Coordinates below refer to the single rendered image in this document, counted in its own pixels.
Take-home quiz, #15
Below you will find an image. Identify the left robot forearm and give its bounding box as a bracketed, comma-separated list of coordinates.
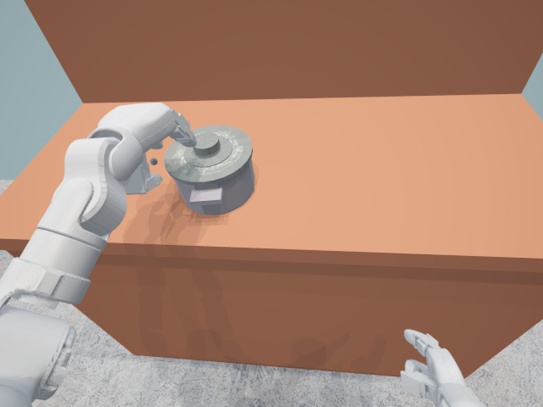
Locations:
[0, 125, 143, 309]

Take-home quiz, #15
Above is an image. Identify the robot left upper arm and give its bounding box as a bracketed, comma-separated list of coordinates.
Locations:
[0, 305, 76, 407]

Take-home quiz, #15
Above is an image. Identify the robot left hand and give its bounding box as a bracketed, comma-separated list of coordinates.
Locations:
[98, 103, 197, 195]

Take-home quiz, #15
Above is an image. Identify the pot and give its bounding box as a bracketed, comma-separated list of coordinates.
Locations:
[174, 159, 255, 215]

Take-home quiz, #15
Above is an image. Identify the knob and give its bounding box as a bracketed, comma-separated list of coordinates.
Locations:
[193, 132, 220, 156]

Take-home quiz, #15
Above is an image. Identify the robot right hand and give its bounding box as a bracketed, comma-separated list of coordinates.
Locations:
[400, 329, 466, 407]

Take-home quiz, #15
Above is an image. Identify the right robot forearm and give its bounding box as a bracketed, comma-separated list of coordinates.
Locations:
[436, 382, 487, 407]

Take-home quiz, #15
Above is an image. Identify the lid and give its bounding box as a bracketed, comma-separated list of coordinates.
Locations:
[164, 125, 253, 186]

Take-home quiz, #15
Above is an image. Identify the table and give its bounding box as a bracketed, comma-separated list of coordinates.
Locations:
[0, 0, 543, 379]

